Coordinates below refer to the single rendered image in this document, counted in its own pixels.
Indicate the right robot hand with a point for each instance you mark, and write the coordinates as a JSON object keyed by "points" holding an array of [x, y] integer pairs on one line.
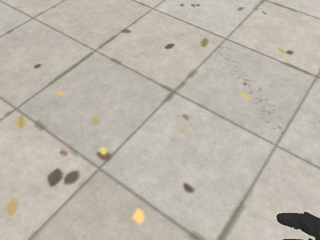
{"points": [[306, 222]]}

